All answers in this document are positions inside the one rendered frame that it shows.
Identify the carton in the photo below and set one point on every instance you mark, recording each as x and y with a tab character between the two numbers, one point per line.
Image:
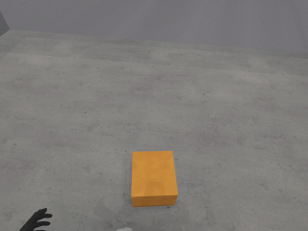
153	179

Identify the left robot hand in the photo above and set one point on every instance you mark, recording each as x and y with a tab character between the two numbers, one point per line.
33	222

